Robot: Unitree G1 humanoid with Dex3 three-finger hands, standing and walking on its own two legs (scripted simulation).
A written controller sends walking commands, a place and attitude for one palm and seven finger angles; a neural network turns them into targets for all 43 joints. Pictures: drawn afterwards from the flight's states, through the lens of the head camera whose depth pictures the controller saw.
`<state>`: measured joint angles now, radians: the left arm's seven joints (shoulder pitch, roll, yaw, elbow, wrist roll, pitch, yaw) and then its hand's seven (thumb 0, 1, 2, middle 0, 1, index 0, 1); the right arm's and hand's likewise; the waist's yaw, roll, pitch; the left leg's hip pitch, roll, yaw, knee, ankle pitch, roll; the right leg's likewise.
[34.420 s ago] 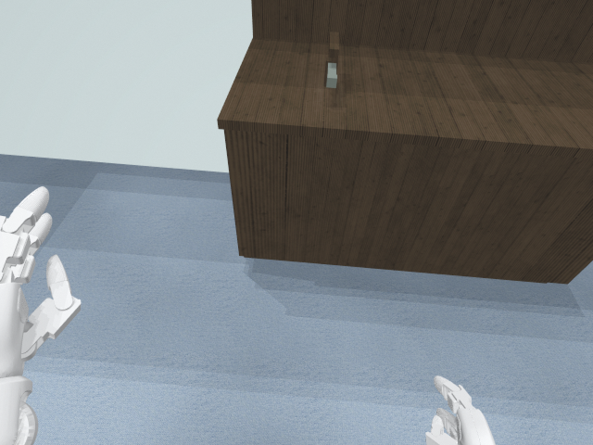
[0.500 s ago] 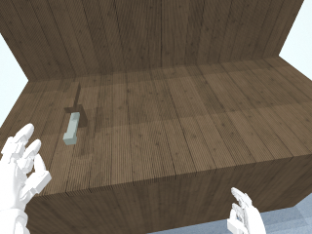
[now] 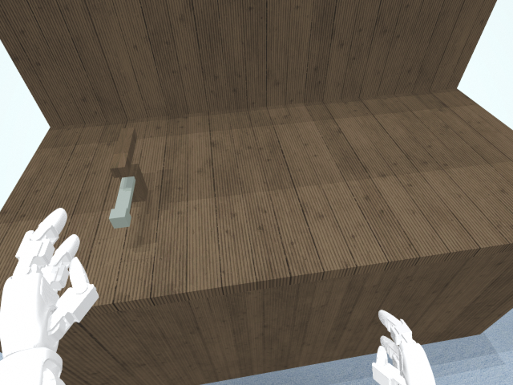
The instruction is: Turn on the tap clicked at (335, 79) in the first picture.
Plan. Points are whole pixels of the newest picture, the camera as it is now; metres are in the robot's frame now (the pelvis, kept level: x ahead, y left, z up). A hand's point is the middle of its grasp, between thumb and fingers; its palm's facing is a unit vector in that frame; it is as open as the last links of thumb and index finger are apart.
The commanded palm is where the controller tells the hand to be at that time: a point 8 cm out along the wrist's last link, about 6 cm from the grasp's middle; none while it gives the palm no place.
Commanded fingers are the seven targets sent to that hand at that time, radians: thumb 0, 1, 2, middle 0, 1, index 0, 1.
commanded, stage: turn the palm inward beside the body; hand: left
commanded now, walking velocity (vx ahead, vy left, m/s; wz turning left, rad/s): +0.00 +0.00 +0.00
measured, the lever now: (120, 217) +0.37 +0.31 +0.04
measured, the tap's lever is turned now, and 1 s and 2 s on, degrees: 0 0 0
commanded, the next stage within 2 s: reach beside the lever's end, fingers flat in 0.38 s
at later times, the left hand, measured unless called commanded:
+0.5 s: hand (117, 275) +0.20 +0.20 +0.14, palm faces +0.45 -0.88 -0.13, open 7.4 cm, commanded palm +0.16 +0.25 +0.15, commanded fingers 0.00 0.90 0.90 -0.20 -0.30 -0.20 -0.30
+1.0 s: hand (112, 262) +0.23 +0.23 +0.12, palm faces +0.47 -0.87 -0.12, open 7.4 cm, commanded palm +0.19 +0.28 +0.12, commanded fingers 0.00 0.90 0.90 -0.19 -0.28 -0.19 -0.28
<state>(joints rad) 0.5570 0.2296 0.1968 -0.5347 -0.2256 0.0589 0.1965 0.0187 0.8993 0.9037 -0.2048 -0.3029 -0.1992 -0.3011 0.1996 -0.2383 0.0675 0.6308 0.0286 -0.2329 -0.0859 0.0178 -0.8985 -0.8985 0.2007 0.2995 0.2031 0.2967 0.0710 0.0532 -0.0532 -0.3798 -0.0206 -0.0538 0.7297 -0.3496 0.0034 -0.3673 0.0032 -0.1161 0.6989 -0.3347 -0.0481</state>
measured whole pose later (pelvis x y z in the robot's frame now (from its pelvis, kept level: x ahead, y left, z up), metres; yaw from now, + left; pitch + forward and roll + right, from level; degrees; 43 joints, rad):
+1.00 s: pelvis +0.01 -0.02 +0.00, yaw +0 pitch +2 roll +0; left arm 0.35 0.24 0.28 -0.22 -0.26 0.00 0.14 0.02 0.90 0.90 -0.20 -0.30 -0.20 -0.30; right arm 0.19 -0.26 0.03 0.68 0.04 -0.21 -0.10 0.02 -0.90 -0.90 0.20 0.30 0.20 0.30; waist 0.05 0.06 -0.05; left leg -0.38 0.00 -0.06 0.68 -0.34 -0.02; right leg -0.38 0.03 -0.12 0.67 -0.33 -0.08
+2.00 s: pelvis +0.00 +0.01 +0.00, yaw -1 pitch +7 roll -1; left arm -0.01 0.31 0.42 0.31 -0.22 -0.22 0.06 0.02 0.90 0.90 -0.16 -0.18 -0.16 -0.18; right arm 0.19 -0.25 0.02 0.71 0.02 -0.16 -0.10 0.02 -0.90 -0.90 0.20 0.30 0.20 0.30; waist 0.02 0.03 -0.05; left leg -0.53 -0.02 -0.03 0.76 -0.35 0.02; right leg -0.51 0.00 -0.10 0.72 -0.32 -0.04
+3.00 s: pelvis +0.01 +0.01 -0.01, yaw -2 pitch +12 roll -2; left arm -0.13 0.35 0.50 0.52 -0.20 -0.29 0.00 0.02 0.90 0.90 -0.15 -0.15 -0.15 -0.15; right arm 0.22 -0.26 0.01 0.68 0.01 -0.08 -0.09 0.01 -0.90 -0.90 0.20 0.30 0.20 0.30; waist 0.00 0.02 -0.08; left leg -0.65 -0.01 -0.03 0.85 -0.40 0.02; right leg -0.63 0.02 -0.09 0.79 -0.36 -0.04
